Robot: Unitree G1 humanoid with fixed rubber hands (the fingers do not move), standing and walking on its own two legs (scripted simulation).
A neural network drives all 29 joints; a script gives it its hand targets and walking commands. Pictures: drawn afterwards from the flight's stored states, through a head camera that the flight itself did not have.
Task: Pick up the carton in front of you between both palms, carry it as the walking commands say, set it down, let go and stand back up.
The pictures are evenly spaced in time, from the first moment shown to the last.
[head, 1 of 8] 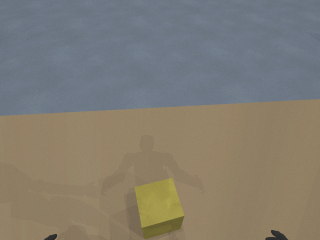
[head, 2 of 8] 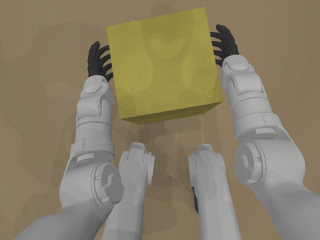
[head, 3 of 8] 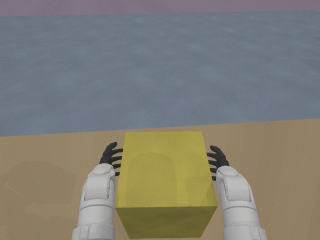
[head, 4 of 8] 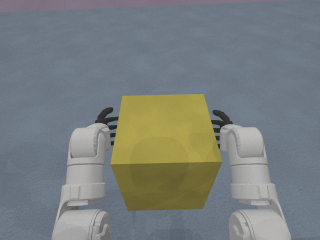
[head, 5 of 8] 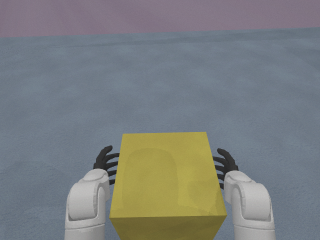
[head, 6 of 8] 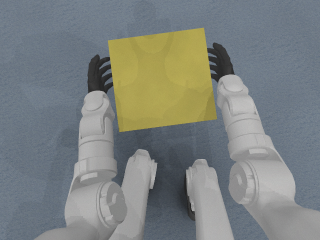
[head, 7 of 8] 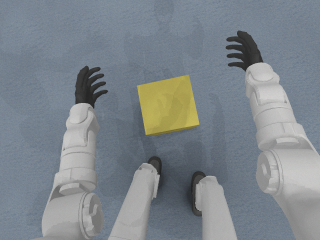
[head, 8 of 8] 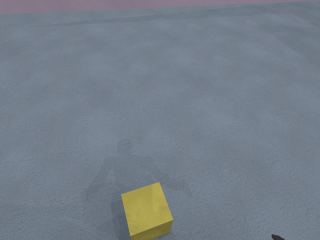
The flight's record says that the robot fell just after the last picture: no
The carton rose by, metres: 0.68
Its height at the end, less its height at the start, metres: -0.08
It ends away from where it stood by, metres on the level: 2.44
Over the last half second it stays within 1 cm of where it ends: yes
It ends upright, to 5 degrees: yes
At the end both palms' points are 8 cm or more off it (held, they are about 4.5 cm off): yes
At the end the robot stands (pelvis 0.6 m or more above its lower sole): yes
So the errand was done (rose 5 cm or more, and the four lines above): yes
